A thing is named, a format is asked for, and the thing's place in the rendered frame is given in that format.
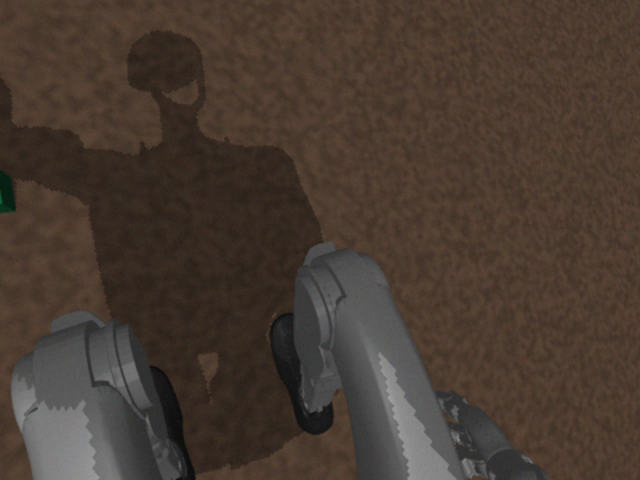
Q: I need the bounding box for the right robot arm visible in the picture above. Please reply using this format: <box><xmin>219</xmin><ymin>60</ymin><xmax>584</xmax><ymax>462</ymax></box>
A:
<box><xmin>486</xmin><ymin>449</ymin><xmax>550</xmax><ymax>480</ymax></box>

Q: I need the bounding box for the right robot foot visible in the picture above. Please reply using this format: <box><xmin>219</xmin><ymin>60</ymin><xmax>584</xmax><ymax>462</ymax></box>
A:
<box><xmin>270</xmin><ymin>313</ymin><xmax>334</xmax><ymax>435</ymax></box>

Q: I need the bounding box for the right robot hand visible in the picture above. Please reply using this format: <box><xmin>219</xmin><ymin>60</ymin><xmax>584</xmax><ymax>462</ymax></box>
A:
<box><xmin>435</xmin><ymin>390</ymin><xmax>513</xmax><ymax>478</ymax></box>

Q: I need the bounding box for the cube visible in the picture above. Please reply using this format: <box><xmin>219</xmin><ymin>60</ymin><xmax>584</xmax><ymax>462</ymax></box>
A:
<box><xmin>0</xmin><ymin>170</ymin><xmax>16</xmax><ymax>213</ymax></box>

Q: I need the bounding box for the left robot foot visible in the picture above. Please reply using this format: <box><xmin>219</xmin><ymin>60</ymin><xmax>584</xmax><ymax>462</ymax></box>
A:
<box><xmin>149</xmin><ymin>365</ymin><xmax>195</xmax><ymax>480</ymax></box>

